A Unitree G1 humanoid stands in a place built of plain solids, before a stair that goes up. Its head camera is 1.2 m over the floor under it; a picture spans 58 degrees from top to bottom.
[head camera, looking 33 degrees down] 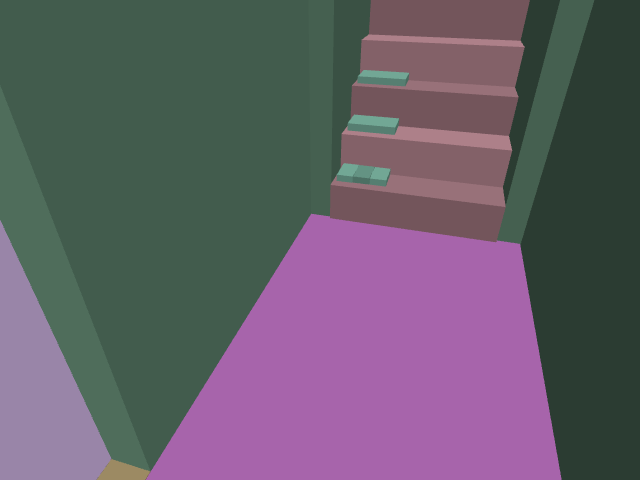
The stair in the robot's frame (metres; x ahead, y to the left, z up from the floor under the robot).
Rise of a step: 0.21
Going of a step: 0.22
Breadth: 0.88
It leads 16 degrees to the right of straight ahead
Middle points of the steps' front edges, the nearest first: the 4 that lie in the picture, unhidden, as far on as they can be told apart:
1.97 -0.48 0.19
2.18 -0.54 0.40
2.39 -0.60 0.60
2.60 -0.66 0.81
